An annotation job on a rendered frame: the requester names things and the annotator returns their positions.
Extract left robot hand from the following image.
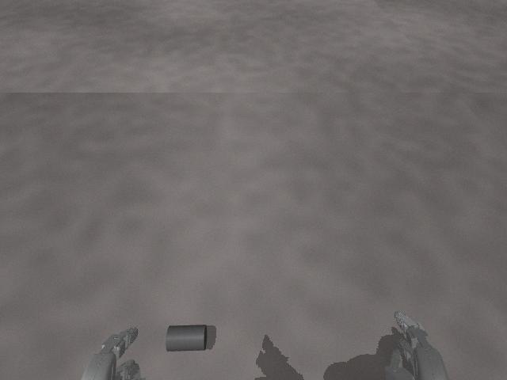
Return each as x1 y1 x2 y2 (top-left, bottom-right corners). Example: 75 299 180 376
80 327 146 380

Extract can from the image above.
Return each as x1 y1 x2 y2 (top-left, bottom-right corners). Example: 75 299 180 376
166 325 207 352

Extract right robot hand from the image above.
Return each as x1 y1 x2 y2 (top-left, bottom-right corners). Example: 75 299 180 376
385 311 449 380

